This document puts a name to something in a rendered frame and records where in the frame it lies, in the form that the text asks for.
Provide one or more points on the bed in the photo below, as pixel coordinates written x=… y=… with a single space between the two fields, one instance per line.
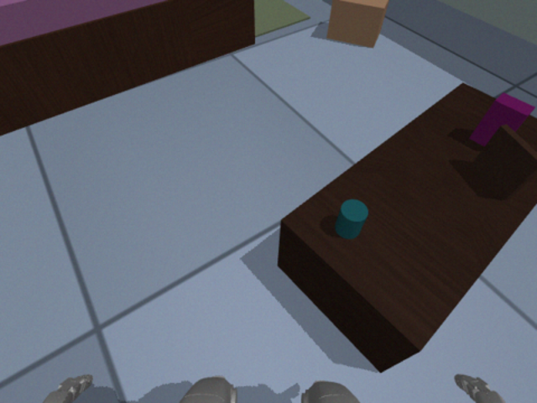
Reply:
x=58 y=55

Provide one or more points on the left robot hand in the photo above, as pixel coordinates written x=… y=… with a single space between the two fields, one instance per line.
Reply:
x=70 y=389

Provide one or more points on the right robot hand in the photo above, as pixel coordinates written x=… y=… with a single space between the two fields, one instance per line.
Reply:
x=478 y=390

